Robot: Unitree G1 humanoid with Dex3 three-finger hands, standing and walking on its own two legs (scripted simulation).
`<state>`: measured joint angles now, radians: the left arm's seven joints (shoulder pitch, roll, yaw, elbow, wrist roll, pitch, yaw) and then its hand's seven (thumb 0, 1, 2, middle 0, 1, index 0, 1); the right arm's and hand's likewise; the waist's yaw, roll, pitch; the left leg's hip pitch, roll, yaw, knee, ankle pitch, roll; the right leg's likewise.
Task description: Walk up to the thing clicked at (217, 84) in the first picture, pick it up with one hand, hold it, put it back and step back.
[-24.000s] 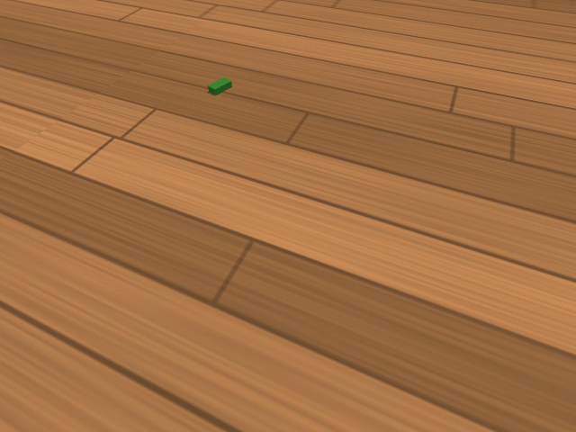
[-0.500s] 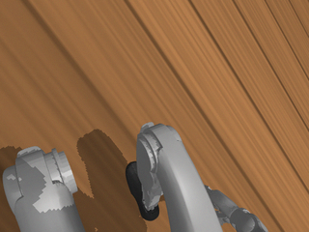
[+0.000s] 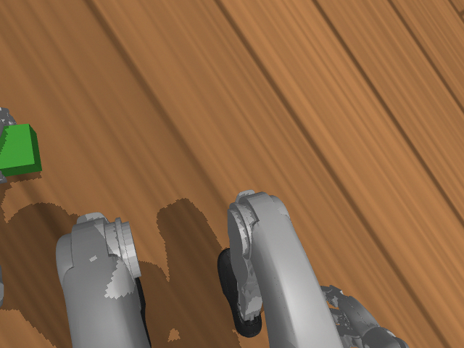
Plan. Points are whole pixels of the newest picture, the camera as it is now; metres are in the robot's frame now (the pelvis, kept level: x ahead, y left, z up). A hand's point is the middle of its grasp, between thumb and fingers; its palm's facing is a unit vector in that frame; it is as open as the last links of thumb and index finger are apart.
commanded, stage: settle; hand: left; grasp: from above
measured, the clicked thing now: out of the picture +0.43 +0.37 -0.20
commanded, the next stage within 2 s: lift in 0.02 s
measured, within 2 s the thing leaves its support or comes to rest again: neither
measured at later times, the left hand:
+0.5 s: hand out of the picture +0.40 +0.36 -0.09, palm faces -0.45 -0.11 -0.89, open 10.1 cm
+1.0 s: hand out of the picture +0.33 +0.34 +0.11, palm faces -0.41 -0.14 -0.90, open 10.1 cm
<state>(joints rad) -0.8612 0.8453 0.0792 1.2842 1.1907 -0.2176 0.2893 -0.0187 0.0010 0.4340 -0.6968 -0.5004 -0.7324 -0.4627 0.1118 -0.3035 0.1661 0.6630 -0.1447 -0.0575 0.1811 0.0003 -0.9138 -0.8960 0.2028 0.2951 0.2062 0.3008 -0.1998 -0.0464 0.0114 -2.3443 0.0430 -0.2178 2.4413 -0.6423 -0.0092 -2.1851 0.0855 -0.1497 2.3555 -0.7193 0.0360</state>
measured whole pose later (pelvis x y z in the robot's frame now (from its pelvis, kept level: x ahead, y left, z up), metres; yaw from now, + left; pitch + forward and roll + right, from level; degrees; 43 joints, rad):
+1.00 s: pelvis +0.00 +0.00 +0.18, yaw +8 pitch +28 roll -6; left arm -0.43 0.63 -0.03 0.64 0.98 -0.10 0.02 -0.02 0.03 0.42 -0.67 -0.52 -0.70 -0.48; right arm 0.14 -0.25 0.00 0.66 0.01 0.05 0.00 0.00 -0.91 -0.89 0.20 0.30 0.21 0.30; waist -0.07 0.03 -0.16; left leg -1.76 0.05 -0.09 1.84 -0.58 0.00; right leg -1.65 0.04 -0.06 1.80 -0.65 0.02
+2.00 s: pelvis +0.08 +0.02 +0.42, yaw +11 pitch +10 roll -1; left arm -0.30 0.39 -0.20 0.81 1.00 0.01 0.13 -0.02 0.01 0.43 -0.67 -0.52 -0.71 -0.49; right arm 0.26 -0.25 -0.04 0.75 0.04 -0.01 -0.05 0.01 -0.90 -0.89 0.20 0.30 0.21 0.30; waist -0.05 0.03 -0.08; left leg -0.61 0.03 0.02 0.79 -0.35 0.00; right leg -0.55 0.01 0.03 0.77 -0.39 0.02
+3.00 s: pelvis +0.07 +0.01 +0.45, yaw +10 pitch +2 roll +0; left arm -0.25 0.41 -0.23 0.67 0.99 -0.02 0.00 -0.02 0.01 0.43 -0.69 -0.50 -0.72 -0.47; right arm 0.20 -0.26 -0.03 0.70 0.06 0.06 -0.06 0.01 -0.90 -0.89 0.20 0.29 0.21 0.30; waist 0.00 0.05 -0.02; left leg -0.33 0.02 0.04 0.53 -0.23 0.00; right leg -0.29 0.00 0.05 0.54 -0.28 0.01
